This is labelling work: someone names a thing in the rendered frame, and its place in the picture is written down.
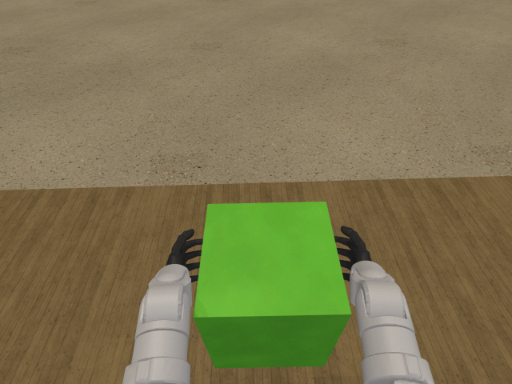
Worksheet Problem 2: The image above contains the robot right hand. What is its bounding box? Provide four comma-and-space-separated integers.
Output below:
334, 226, 372, 281

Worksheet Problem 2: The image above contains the robot left forearm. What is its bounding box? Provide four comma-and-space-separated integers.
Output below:
122, 264, 192, 384

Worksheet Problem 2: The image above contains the carton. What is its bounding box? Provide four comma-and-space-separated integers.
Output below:
194, 202, 351, 368

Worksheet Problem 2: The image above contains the robot right forearm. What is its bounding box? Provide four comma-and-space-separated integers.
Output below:
350, 261, 434, 384

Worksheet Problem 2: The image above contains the robot left hand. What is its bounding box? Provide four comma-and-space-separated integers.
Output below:
166, 229, 203, 282

